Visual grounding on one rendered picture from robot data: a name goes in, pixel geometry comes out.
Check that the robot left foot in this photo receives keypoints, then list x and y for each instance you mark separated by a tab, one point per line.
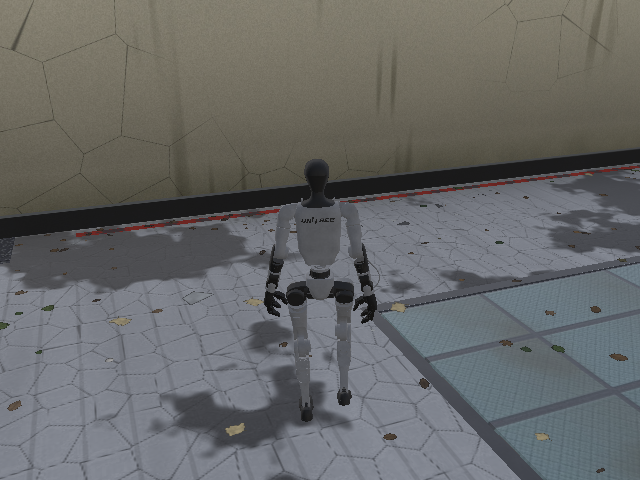
306	412

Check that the robot left upper arm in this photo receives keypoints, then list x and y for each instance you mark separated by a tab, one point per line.
286	213

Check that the robot right forearm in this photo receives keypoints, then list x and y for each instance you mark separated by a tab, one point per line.
363	273

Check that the robot right upper arm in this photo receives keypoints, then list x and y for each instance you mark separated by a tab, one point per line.
350	212

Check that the robot right hand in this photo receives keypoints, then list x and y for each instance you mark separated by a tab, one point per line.
372	306

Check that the robot left forearm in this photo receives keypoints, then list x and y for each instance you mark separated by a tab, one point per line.
274	272

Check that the robot right thigh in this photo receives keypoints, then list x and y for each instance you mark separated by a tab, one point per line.
344	295

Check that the robot left hand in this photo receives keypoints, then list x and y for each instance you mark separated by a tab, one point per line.
269	302

